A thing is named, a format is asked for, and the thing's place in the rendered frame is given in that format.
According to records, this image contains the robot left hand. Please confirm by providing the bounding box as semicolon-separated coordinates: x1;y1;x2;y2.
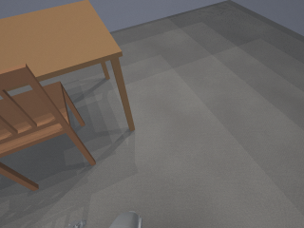
66;218;86;228

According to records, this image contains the robot left thigh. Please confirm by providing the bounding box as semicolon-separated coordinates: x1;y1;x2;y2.
109;212;143;228

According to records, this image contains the table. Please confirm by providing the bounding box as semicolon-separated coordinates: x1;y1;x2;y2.
0;0;135;131

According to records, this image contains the chair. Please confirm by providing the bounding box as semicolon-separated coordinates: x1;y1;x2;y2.
0;64;96;191

